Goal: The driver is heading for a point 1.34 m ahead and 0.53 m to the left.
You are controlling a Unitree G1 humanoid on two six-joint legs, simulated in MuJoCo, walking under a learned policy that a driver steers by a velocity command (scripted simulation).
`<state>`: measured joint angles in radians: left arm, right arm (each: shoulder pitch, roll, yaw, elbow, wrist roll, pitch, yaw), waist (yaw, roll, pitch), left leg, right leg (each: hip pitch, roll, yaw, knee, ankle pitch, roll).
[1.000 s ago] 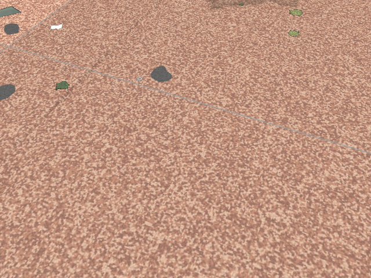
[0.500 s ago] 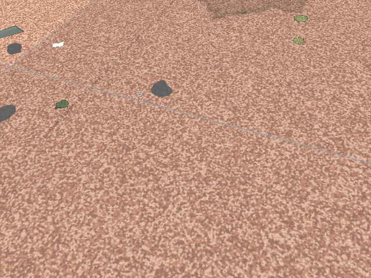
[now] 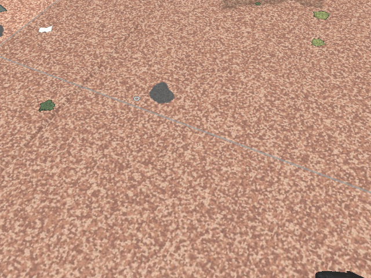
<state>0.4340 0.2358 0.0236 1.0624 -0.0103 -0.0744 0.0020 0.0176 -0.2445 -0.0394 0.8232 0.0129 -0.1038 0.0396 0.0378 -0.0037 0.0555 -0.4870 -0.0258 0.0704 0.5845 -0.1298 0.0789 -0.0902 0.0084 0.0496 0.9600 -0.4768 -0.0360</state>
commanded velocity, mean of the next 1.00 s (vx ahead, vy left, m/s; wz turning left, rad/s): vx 0.50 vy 0.00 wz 0.36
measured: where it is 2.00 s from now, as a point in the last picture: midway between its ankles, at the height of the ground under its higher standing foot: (121, 150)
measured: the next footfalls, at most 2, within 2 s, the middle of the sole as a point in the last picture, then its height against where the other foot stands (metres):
right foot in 0.46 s outside the picture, level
left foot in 1.00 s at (152, 221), level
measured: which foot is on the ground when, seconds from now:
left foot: down 0.00-0.46, up 0.48-0.98, down 1.00-1.00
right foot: up 0.00-0.44, down 0.46-0.98, up 1.00-1.00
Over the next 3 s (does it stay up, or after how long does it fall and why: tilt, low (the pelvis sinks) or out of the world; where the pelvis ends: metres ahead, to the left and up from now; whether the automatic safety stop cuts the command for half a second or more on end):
stays up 1.26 0.64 0.02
